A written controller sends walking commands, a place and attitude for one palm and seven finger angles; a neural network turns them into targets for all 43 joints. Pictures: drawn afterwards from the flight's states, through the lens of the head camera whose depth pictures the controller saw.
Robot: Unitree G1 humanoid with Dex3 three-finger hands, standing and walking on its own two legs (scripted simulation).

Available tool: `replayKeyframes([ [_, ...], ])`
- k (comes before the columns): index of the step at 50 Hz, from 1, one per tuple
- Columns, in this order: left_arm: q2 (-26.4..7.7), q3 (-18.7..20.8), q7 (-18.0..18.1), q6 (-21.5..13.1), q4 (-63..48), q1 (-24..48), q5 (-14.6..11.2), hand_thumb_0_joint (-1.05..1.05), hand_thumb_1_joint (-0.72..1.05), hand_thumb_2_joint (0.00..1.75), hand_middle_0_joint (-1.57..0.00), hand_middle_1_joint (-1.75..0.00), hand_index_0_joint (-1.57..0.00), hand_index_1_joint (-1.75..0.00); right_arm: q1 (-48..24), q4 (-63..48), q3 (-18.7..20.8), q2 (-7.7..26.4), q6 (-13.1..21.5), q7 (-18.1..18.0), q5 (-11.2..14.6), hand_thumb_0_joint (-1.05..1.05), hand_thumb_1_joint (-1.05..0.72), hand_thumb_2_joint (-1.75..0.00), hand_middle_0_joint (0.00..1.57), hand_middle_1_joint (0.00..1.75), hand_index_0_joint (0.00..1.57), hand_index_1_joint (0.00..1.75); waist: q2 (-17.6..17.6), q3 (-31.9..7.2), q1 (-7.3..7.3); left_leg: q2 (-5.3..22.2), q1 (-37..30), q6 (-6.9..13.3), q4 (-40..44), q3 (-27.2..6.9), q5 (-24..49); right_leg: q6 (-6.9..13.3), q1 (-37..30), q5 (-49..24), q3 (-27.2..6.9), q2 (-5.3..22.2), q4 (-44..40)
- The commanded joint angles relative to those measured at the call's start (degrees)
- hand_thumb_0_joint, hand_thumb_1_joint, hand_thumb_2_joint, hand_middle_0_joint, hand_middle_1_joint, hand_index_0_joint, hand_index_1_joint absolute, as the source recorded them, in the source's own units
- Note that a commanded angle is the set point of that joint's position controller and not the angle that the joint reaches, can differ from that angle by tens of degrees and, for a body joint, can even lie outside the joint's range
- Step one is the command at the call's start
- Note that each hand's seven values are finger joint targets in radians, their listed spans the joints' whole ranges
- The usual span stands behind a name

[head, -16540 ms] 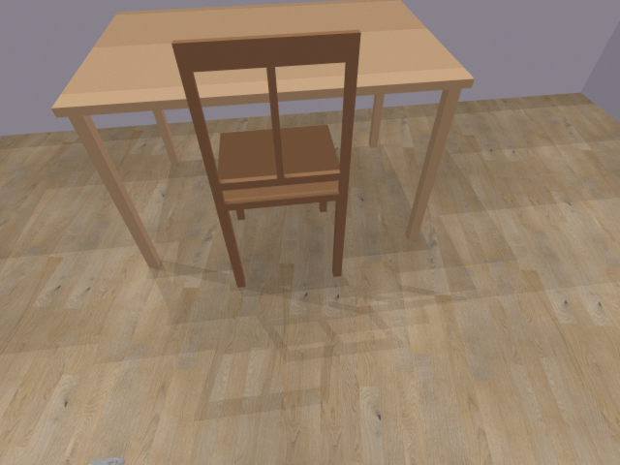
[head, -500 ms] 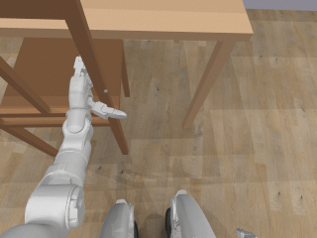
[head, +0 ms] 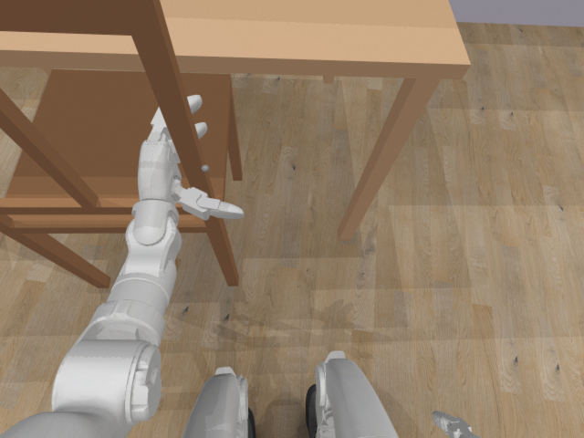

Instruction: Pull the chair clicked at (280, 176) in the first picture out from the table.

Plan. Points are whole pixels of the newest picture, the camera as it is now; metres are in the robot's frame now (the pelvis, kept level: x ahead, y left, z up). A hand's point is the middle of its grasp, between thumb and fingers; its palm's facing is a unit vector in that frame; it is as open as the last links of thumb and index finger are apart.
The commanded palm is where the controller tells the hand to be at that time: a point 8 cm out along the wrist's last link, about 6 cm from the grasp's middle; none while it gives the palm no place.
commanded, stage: hook a spindle and tug to test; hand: left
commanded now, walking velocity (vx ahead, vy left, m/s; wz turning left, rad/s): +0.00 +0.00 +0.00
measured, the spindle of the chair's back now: (32, 141) +0.50 +0.31 +0.05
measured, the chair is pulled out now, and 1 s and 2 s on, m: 0.00 0.01 0.06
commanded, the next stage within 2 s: step backward, pulling the chair out in 1.12 s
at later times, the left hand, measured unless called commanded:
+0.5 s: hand (204, 167) +0.47 +0.10 +0.03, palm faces -0.01 -1.00 -0.03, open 5.6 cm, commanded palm +0.44 +0.14 +0.03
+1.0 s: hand (201, 179) +0.45 +0.10 +0.03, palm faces -0.03 -1.00 -0.02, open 5.7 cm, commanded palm +0.41 +0.15 +0.03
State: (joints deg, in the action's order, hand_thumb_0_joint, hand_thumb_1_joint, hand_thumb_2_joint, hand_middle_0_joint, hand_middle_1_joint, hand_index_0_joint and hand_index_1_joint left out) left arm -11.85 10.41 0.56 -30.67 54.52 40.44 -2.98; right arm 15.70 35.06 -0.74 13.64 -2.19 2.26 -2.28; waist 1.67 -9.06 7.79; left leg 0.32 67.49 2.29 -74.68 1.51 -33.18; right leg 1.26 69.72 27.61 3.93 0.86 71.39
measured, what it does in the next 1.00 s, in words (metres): stands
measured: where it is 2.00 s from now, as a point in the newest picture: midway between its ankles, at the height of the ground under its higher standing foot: outside the picture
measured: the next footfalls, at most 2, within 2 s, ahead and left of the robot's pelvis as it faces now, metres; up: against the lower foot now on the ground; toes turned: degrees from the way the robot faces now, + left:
none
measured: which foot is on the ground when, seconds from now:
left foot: down 0.00-1.00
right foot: down 0.00-1.00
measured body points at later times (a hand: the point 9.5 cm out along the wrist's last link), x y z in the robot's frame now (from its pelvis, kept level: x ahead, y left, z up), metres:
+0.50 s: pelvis +0.00 +0.00 +0.00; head +0.14 +0.00 +0.43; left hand +0.46 +0.15 +0.03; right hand +0.06 -0.26 -0.12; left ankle +0.01 +0.09 -0.62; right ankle +0.05 -0.11 -0.62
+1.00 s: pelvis +0.02 +0.00 +0.01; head +0.15 +0.00 +0.44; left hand +0.45 +0.15 +0.03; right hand +0.10 -0.26 -0.11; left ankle +0.01 +0.09 -0.62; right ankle +0.05 -0.11 -0.62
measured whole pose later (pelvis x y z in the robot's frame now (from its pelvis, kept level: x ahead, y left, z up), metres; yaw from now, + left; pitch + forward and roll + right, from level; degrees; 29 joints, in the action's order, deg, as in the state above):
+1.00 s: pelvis +0.02 +0.00 +0.01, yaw +0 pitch +26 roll -1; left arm -10.3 8.0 -0.2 -27.8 42.9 29.6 -5.5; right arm 16.2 33.6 0.0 13.5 -2.3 2.8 -1.5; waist 1.5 -9.7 6.1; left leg 0.6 63.7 1.8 -72.2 1.8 -34.0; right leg 1.6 66.5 28.6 3.4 0.2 69.7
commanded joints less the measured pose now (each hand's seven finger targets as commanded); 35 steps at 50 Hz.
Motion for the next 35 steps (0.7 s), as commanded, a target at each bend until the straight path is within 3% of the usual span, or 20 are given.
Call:
replayKeyframes([
  [1,-6.9,1.2,0.0,-4.0,-11.7,20.8,-0.2,0.00,-0.22,0.42,-0.41,-1.18,-0.41,-1.18,7.2,-4.0,3.6,9.1,1.0,-0.6,0.1,0.00,-0.90,-0.90,0.20,0.30,0.20,0.30,1.0,-29.3,1.34,-0.5,-16.4,-1.7,9.6,-4.2,20.3,0.3,-18.6,-15.7,-2.6,-1.7,-8.0],
  [4,-8.0,2.2,0.0,-3.6,-10.8,20.2,-0.1,0.00,-0.05,0.49,-0.46,-1.34,-0.46,-1.34,7.3,-4.1,3.4,8.9,0.9,-0.6,0.1,0.00,-0.90,-0.90,0.20,0.30,0.20,0.30,0.7,-28.4,1.09,-0.7,-14.2,-1.5,9.4,-3.6,19.1,0.2,-19.9,-15.8,-3.1,-1.8,-8.2],
  [6,-7.5,1.4,0.0,-4.0,-12.1,22.1,-0.1,0.00,0.06,0.54,-0.50,-1.45,-0.50,-1.45,7.1,-4.1,3.4,8.8,1.0,-0.7,0.1,0.00,-0.90,-0.90,0.20,0.30,0.20,0.30,0.1,-28.3,1.65,-0.8,-13.4,-1.2,9.4,-3.5,17.6,0.1,-20.4,-15.0,-3.6,-1.7,-8.6],
  [9,-7.0,1.1,-0.2,-4.4,-14.1,20.8,-0.5,0.00,0.23,0.61,-0.50,-1.45,-0.50,-1.45,7.2,-4.4,3.5,8.7,1.3,-0.7,0.1,0.00,-0.90,-0.90,0.20,0.30,0.20,0.30,2.7,-30.6,0.71,-0.7,-16.3,-1.6,9.7,-3.8,20.1,0.4,-20.2,-16.3,-3.1,-1.8,-8.1],
  [14,-4.6,-1.1,-0.4,-3.6,-12.2,21.4,-0.5,0.00,0.51,0.73,-0.50,-1.45,-0.50,-1.45,7.6,-3.6,3.6,8.9,1.4,-0.6,0.2,0.00,-0.90,-0.90,0.20,0.30,0.20,0.30,1.7,-27.5,2.12,-0.4,-16.4,-1.6,9.7,-4.1,19.4,0.3,-17.6,-15.1,-2.7,-1.7,-8.6],
  [17,-5.0,-0.8,-0.2,-4.0,-13.3,21.3,-0.4,0.00,0.68,0.80,-0.50,-1.45,-0.50,-1.45,7.8,-3.5,3.9,8.9,1.5,-0.6,0.1,0.00,-0.90,-0.90,0.20,0.30,0.20,0.30,0.7,-29.5,1.88,-0.5,-16.6,-1.4,9.5,-3.9,19.8,0.2,-19.2,-15.8,-2.9,-1.7,-8.6],
  [19,-5.1,-1.0,-0.3,-4.2,-13.8,20.9,-0.2,0.00,0.79,0.85,-0.50,-1.45,-0.50,-1.45,7.8,-3.6,3.8,8.9,1.5,-0.5,0.1,0.00,-0.90,-0.90,0.20,0.30,0.20,0.30,2.2,-30.2,1.42,-0.5,-17.7,-1.6,9.6,-4.1,21.1,0.4,-18.7,-16.5,-2.8,-1.7,-8.1],
  [21,-4.6,-1.3,-0.3,-4.0,-13.1,20.8,-0.3,0.00,0.90,0.90,-0.50,-1.45,-0.50,-1.45,7.7,-3.4,3.8,8.8,1.4,-0.5,0.1,0.00,-0.90,-0.90,0.20,0.30,0.20,0.30,2.0,-29.0,1.63,-0.5,-17.0,-1.6,9.5,-3.8,20.6,0.4,-18.9,-16.4,-2.9,-1.7,-8.5],
  [24,-5.0,-1.2,-0.4,-4.1,-11.2,21.5,0.0,0.00,0.90,0.90,-0.50,-1.45,-0.50,-1.45,7.9,-3.2,3.8,9.0,1.4,-0.6,0.2,0.00,-0.90,-0.90,0.20,0.30,0.20,0.30,0.8,-27.3,2.11,-0.5,-15.8,-1.4,9.6,-4.1,18.9,0.3,-18.0,-14.9,-2.8,-1.8,-8.5],
  [25,-4.7,-1.4,-0.5,-4.4,-12.8,22.3,-0.3,0.00,0.90,0.90,-0.50,-1.45,-0.50,-1.45,7.6,-3.4,3.8,8.9,1.4,-0.5,0.1,0.00,-0.90,-0.90,0.20,0.30,0.20,0.30,2.3,-28.1,2.01,-0.7,-16.4,-1.4,9.5,-3.8,19.5,0.3,-18.2,-15.6,-3.0,-1.7,-8.5],
  [27,-5.6,-0.2,-0.6,-4.0,-11.4,19.2,-0.4,0.00,0.90,0.90,-0.50,-1.45,-0.50,-1.45,7.6,-3.6,3.9,8.9,1.3,-0.5,0.1,0.00,-0.90,-0.90,0.20,0.30,0.20,0.30,0.1,-28.8,1.40,-0.8,-15.1,-1.2,9.3,-3.4,19.5,0.3,-20.4,-16.4,-3.3,-1.7,-8.8],
  [30,-6.4,0.1,-1.2,-4.2,-14.3,16.7,-0.2,0.00,0.90,0.90,-0.50,-1.45,-0.50,-1.45,7.5,-4.4,3.8,8.7,1.2,-0.4,0.2,0.00,-0.90,-0.90,0.20,0.30,0.20,0.30,1.8,-30.7,0.12,-0.9,-15.7,-1.4,9.5,-3.1,21.3,0.5,-22.3,-18.9,-3.5,-1.7,-8.1],
  [32,-4.8,-0.8,-1.5,-3.4,-14.2,14.0,-0.9,0.00,0.90,0.90,-0.50,-1.45,-0.50,-1.45,7.1,-4.8,3.8,8.4,1.2,-0.2,0.4,0.00,-0.90,-0.90,0.20,0.30,0.20,0.30,0.7,-29.1,0.16,-0.9,-15.1,-1.3,9.7,-2.7,20.8,0.4,-22.9,-18.8,-3.5,-1.8,-8.9],
  [33,-5.7,-0.1,-1.7,-3.1,-13.8,12.6,-1.0,0.00,0.90,0.90,-0.50,-1.45,-0.50,-1.45,7.2,-5.0,3.8,8.8,1.1,-0.3,0.5,0.00,-0.90,-0.90,0.20,0.30,0.20,0.30,-0.7,-28.8,0.05,-0.8,-14.6,-1.2,9.8,-2.9,21.0,0.5,-23.0,-19.1,-3.5,-1.9,-8.6],
  [35,-6.0,0.1,-1.8,-3.1,-15.7,12.5,-1.1,0.00,0.90,0.90,-0.50,-1.45,-0.50,-1.45,6.9,-5.2,3.7,8.5,1.1,-0.4,0.6,0.00,-0.90,-0.90,0.20,0.30,0.20,0.30,-0.1,-28.8,-0.45,-0.9,-14.1,-1.3,9.9,-2.6,20.6,0.4,-24.0,-19.4,-3.7,-1.7,-8.7],
])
